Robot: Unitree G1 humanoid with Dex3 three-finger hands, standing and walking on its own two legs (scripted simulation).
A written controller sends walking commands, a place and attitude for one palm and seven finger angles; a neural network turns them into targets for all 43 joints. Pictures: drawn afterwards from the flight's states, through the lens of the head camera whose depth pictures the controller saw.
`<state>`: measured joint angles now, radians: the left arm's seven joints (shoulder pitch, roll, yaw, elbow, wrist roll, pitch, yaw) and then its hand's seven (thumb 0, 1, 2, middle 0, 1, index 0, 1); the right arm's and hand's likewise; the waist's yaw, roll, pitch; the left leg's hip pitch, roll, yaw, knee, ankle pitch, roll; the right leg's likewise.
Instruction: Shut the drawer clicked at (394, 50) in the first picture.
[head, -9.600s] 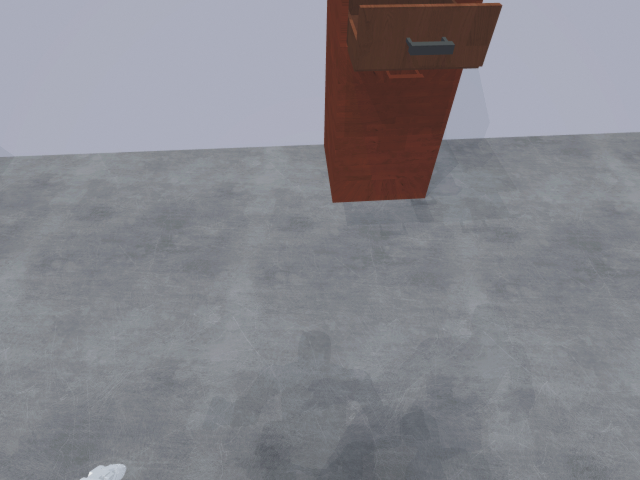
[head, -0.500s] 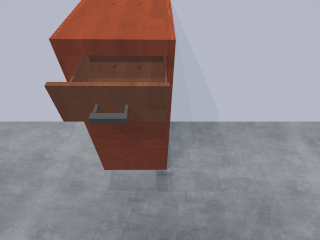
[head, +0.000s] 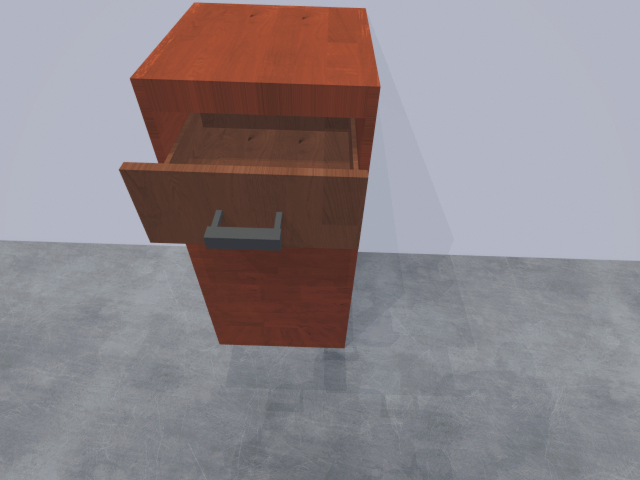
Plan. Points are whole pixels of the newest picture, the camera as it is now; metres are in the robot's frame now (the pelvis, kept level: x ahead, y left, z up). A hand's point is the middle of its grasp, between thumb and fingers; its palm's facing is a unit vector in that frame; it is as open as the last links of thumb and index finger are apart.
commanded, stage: look again from close up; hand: left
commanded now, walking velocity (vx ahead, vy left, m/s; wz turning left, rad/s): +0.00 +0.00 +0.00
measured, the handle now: (246, 227) +0.49 +0.16 +0.03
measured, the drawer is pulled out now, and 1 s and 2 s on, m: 0.17 0.17 0.17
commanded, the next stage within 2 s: shuffle to correct the standing spot in 0.14 s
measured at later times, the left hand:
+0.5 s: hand out of the picture -0.06 +0.18 -0.17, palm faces +0.01 -0.99 -0.15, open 7.4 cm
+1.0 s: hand out of the picture +0.05 +0.14 -0.17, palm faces -0.03 -0.99 -0.16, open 7.3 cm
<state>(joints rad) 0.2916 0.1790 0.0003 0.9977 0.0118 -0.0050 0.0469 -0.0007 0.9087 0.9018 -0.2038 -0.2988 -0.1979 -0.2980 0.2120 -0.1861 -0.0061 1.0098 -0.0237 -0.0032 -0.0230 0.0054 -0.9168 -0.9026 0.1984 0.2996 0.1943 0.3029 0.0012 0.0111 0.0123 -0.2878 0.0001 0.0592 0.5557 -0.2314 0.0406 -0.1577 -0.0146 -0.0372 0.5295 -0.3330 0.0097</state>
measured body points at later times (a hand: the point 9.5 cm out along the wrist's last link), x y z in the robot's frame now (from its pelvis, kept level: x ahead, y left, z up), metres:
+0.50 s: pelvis -0.01 +0.02 +0.00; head -0.01 +0.03 +0.45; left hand -0.06 +0.23 -0.16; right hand -0.02 -0.22 -0.15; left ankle +0.04 +0.09 -0.73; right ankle -0.03 -0.12 -0.73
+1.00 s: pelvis +0.04 -0.03 +0.01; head +0.06 -0.03 +0.46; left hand +0.05 +0.19 -0.15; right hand +0.00 -0.24 -0.15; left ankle +0.04 +0.08 -0.73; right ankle +0.05 -0.16 -0.70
